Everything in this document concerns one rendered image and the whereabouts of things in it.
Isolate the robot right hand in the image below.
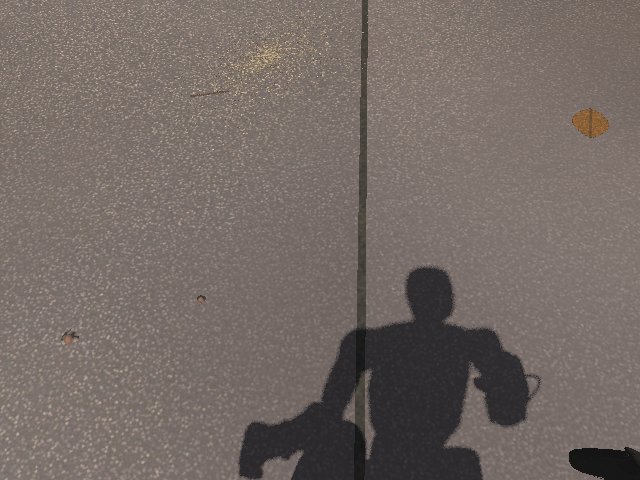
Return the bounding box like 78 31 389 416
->
569 447 640 480

